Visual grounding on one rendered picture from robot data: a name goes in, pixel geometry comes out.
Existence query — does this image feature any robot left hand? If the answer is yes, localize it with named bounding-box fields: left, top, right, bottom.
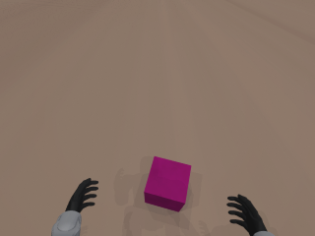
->
left=65, top=178, right=98, bottom=213

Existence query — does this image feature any robot right hand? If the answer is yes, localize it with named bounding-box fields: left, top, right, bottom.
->
left=226, top=194, right=268, bottom=236

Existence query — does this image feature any left robot forearm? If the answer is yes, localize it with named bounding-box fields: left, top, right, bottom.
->
left=51, top=210, right=82, bottom=236

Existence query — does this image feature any carton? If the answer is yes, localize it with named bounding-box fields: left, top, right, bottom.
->
left=144, top=156, right=191, bottom=212

